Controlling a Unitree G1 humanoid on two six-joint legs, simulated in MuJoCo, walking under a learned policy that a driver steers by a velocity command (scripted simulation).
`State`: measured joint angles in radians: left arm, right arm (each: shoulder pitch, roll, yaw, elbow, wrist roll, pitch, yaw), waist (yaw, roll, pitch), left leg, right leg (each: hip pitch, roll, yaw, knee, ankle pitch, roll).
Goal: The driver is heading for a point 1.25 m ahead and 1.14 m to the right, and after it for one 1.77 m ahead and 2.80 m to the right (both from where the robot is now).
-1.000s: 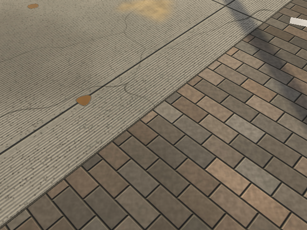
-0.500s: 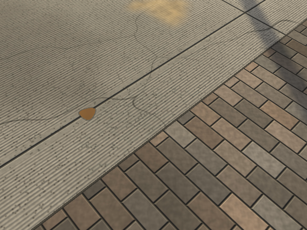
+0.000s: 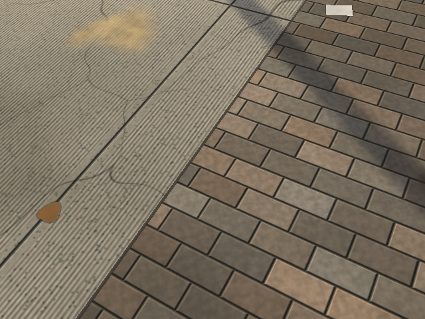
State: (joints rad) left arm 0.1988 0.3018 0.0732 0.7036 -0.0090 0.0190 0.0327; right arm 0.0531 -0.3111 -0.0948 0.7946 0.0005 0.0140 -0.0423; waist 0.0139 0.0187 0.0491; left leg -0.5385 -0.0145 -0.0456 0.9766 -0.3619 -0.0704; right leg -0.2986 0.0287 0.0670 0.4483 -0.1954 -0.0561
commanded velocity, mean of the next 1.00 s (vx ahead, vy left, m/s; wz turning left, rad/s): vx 0.04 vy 0.00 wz -0.59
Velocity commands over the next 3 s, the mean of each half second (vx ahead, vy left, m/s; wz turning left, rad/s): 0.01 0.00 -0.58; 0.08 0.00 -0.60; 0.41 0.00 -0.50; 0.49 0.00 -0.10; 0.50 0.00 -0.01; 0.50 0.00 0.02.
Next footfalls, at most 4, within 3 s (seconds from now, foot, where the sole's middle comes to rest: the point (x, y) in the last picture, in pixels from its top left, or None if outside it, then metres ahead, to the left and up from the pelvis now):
0.22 left None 0.08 0.15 -0.78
0.64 right None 0.00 -0.12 -0.78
1.12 left None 0.19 0.03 -0.78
1.58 right None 0.20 -0.40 -0.78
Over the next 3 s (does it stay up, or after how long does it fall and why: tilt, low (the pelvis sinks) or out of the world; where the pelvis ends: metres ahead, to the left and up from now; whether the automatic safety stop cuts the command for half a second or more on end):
stays up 0.67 -0.83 0.00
